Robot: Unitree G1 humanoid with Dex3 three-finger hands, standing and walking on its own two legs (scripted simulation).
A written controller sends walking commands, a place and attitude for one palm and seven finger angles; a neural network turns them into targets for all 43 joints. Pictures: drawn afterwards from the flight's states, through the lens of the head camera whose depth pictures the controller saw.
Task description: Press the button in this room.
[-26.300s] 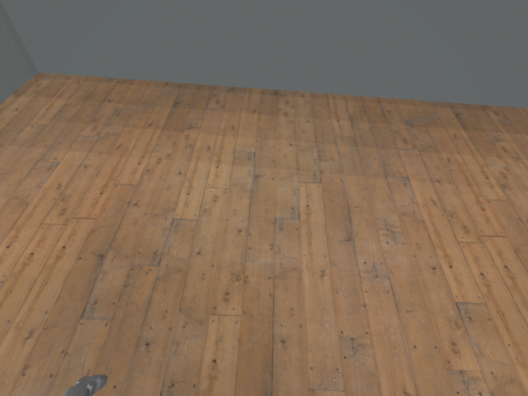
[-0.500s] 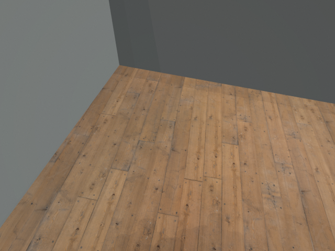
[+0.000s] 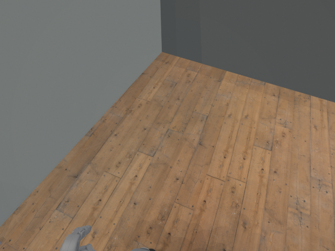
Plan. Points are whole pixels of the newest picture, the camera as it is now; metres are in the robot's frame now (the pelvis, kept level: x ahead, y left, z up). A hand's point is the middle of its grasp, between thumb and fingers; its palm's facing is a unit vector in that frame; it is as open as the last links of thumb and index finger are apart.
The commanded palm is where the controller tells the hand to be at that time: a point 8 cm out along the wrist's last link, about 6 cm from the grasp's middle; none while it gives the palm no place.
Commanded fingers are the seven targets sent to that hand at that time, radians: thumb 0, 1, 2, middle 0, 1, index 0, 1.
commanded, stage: turn to face it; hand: left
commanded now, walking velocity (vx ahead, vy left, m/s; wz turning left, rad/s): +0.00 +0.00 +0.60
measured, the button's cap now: out of the picture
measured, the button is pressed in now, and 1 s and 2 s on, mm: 0 0 0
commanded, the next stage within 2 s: take the last steps up to it in 1.62 s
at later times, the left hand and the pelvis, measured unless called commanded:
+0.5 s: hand out of the picture -0.08 +0.21 -0.18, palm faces +0.37 -0.89 -0.26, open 7.4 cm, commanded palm none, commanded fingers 0.00 0.90 0.90 -0.20 -0.30 -0.20 -0.30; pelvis -0.03 +0.00 -0.01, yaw +21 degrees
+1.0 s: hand out of the picture -0.02 +0.24 -0.14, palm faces +0.54 -0.79 -0.27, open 7.4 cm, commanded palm none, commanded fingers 0.00 0.90 0.90 -0.20 -0.30 -0.20 -0.30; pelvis -0.04 -0.01 +0.00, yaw +36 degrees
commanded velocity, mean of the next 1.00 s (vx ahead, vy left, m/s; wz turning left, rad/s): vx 0.00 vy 0.00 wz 0.60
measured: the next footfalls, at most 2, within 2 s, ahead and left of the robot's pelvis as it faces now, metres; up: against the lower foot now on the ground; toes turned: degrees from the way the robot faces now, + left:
right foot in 0.02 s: +0.03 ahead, -0.13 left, +0.00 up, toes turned +0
left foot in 0.50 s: -0.05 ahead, +0.12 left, +0.00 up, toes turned +26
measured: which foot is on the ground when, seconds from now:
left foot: down 0.00-0.02, up 0.04-0.48, down 0.50-1.00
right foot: up 0.00-0.00, down 0.02-0.50, up 0.52-1.00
